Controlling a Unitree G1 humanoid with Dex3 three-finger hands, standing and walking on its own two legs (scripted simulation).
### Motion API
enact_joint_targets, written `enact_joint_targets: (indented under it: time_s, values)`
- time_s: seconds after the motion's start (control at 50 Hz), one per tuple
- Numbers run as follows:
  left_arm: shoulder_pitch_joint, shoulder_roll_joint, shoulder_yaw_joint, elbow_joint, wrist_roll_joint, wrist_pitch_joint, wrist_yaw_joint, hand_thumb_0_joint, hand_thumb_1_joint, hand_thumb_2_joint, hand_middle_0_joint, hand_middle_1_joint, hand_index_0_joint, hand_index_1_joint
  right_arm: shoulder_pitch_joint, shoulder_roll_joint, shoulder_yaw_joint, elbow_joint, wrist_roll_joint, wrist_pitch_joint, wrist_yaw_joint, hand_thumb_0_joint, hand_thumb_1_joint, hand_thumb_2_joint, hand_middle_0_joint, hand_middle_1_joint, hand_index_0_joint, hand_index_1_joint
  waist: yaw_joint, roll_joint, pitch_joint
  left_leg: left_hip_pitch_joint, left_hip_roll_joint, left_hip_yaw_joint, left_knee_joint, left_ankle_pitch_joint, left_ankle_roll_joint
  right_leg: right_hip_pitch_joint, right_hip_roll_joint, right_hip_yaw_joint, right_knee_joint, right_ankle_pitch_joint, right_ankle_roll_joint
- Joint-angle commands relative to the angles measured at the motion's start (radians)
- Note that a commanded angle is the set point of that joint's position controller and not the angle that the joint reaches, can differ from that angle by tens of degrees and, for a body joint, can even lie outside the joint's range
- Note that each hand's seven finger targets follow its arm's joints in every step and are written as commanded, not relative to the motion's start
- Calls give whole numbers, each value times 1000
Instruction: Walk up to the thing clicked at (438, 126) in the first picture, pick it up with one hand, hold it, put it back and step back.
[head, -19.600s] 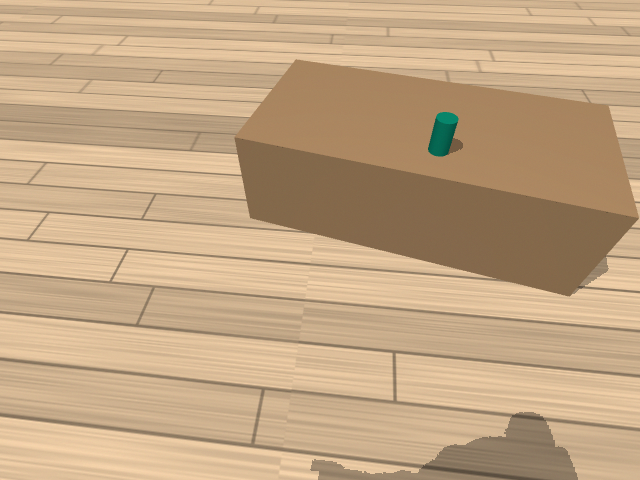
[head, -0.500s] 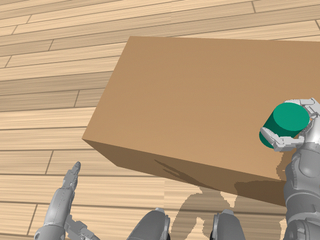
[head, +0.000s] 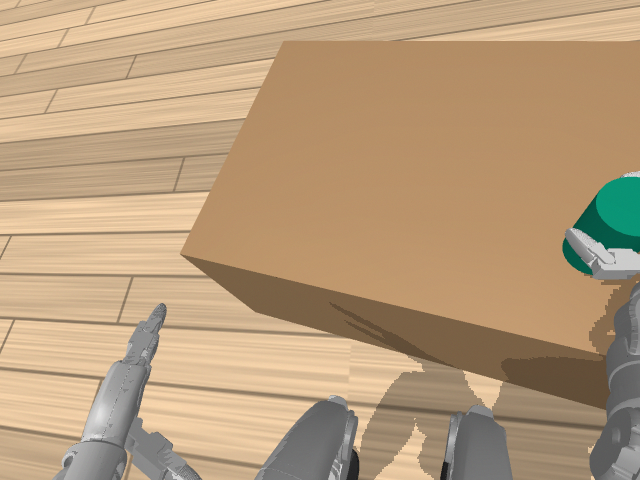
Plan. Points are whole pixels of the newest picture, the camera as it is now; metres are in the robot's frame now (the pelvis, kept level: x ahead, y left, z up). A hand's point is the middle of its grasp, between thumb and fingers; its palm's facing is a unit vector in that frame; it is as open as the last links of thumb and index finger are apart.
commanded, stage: lower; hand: right
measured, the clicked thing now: (611, 230) +0.46 -0.24 -0.04
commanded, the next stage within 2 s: loosen in 1.28 s
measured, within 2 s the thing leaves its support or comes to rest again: rests again in 1.10 s
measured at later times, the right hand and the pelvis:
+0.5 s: hand (608, 242) +0.47 -0.25 -0.09, palm faces +0.36 +0.93 +0.00, open 10.0 cm; pelvis -0.02 +0.00 -0.04, yaw +2 degrees
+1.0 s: hand (597, 248) +0.47 -0.25 -0.12, palm faces +0.34 +0.94 +0.00, open 10.1 cm; pelvis -0.02 +0.01 -0.06, yaw +3 degrees
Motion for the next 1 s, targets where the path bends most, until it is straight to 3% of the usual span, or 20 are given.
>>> enact_joint_targets:
  time_s: [0.0,0.04,0.08,0.16,0.2,0.26,0.3,0.42,0.46,0.5,0.56,0.58,0.62,0.68,0.72,0.78,0.84,0.9,0.94,0.98]
  values:
    - [26,181,136,-189,-4,-42,26,0,-523,52,-42,-55,-47,-50,-372,-254,-29,-207,-5,-82,4,0,-131,-1316,1288,1453,1337,1453,-5,-276,-501,57,-20,14,-147,336,34,539,22,21,-141,309,-10]
    - [31,192,151,-205,-6,-43,29,0,-519,47,-43,-54,-50,-47,-374,-251,-21,-203,-7,-77,10,0,-95,-1303,1263,1437,1314,1437,9,-265,-497,56,-19,7,-159,318,31,532,19,18,-134,270,-16]
    - [37,175,127,-172,-5,-42,28,0,-521,48,-43,-54,-49,-48,-401,-274,-29,-200,-9,-76,15,0,-109,-1302,1266,1434,1316,1435,-8,-303,-494,23,-20,9,-141,301,36,526,21,19,-132,269,-10]
    - [23,165,112,-209,-4,-54,29,0,-541,60,-43,-47,-39,-51,-385,-239,-12,-136,-7,-69,28,0,-113,-1295,1251,1423,1302,1424,25,-278,-445,-10,-24,18,-130,256,38,466,17,28,-127,199,-10]
    - [18,188,127,-277,-6,-59,32,0,-542,57,-45,-46,-41,-50,-386,-279,-40,-124,-9,-74,27,0,-127,-1300,1254,1427,1305,1427,33,-271,-471,-5,-25,20,-121,254,39,467,16,33,-118,197,-9]
    - [59,178,111,-288,-1,-59,28,0,-544,57,-45,-48,-41,-52,-409,-299,-55,-132,-8,-85,28,0,-149,-1304,1264,1431,1314,1431,34,-296,-486,-18,-27,18,-102,267,39,458,17,32,-93,216,-12]
    - [78,193,135,-248,0,-62,31,0,-551,65,-44,-47,-37,-53,-412,-357,-86,-146,-8,-92,30,0,-166,-1293,1266,1422,1313,1422,29,-318,-484,-40,-24,13,-87,273,36,449,15,32,-68,231,-14]
    - [64,221,165,-321,2,-81,27,0,-552,72,-45,-50,-38,-57,-452,-382,-89,-217,-20,-112,24,0,-138,-1284,1243,1407,1292,1407,49,-378,-562,-82,-34,24,-52,241,42,489,10,41,-47,220,-5]
    - [55,225,168,-345,0,-86,29,0,-554,73,-45,-50,-37,-58,-444,-388,-86,-225,-26,-109,27,0,-128,-1257,1216,1376,1263,1377,46,-389,-571,-81,-35,25,-45,247,42,489,10,43,-40,224,-4]
    - [70,211,160,-283,-1,-86,28,0,-553,73,-44,-50,-37,-57,-402,-351,-67,-158,-20,-101,37,0,-122,-1262,1217,1381,1265,1382,44,-409,-496,-132,-33,30,-33,224,43,468,6,43,-38,215,0]
    - [45,223,167,-319,1,-89,28,0,-560,75,-45,-48,-35,-59,-414,-383,-83,-208,-25,-100,37,0,-116,-1289,1233,1409,1285,1410,32,-451,-543,-168,-38,43,2,223,50,510,0,54,-40,260,12]
    - [42,248,194,-350,-3,-90,30,0,-557,73,-47,-50,-39,-59,-405,-386,-84,-200,-27,-93,38,0,-127,-1298,1237,1415,1289,1416,44,-445,-552,-172,-37,46,-2,212,50,531,-2,59,-40,252,13]
    - [79,232,183,-318,3,-87,26,0,-556,74,-46,-50,-38,-59,-384,-359,-73,-152,-26,-86,38,0,-127,-1309,1246,1428,1299,1428,51,-425,-510,-176,-40,48,0,221,48,485,-3,59,-25,251,8]
    - [81,251,208,-328,-2,-95,27,0,-558,70,-47,-49,-38,-58,-389,-369,-92,-155,-15,-85,37,0,-157,-1298,1243,1415,1293,1415,71,-399,-491,-179,-39,51,6,213,46,442,-2,61,-15,216,5]
    - [72,260,213,-383,-6,-98,26,0,-560,69,-48,-48,-39,-58,-380,-389,-104,-161,-16,-81,40,0,-135,-1312,1246,1429,1301,1429,68,-374,-531,-154,-40,48,3,232,42,448,0,60,-3,228,-2]
    - [103,226,195,-328,-9,-101,23,0,-555,68,-46,-48,-38,-56,-398,-369,-94,-148,-8,-86,47,0,-162,-1302,1257,1424,1307,1425,72,-371,-489,-166,-39,38,9,232,40,385,3,51,22,206,-8]
    - [66,263,224,-384,-10,-108,27,0,-564,75,-45,-47,-35,-58,-414,-435,-124,-209,-18,-96,44,0,-151,-1300,1250,1421,1300,1421,68,-390,-562,-153,-39,34,17,250,37,427,1,52,36,230,-9]
    - [91,233,204,-336,-9,-104,24,0,-559,72,-45,-50,-37,-59,-379,-384,-101,-142,-19,-91,51,0,-185,-1282,1242,1399,1288,1400,73,-387,-494,-187,-42,37,36,234,41,376,3,48,42,217,-5]
    - [75,256,226,-370,-14,-109,26,0,-563,75,-45,-49,-35,-60,-387,-436,-123,-171,-24,-93,52,0,-187,-1283,1240,1399,1286,1399,66,-410,-520,-203,-41,39,40,219,42,405,0,52,39,212,-2]
    - [75,273,232,-410,-16,-110,26,0,-561,71,-47,-48,-36,-59,-381,-418,-116,-167,-24,-88,59,0,-196,-1282,1240,1397,1285,1397,79,-419,-517,-208,-39,44,47,195,47,413,1,55,27,189,5]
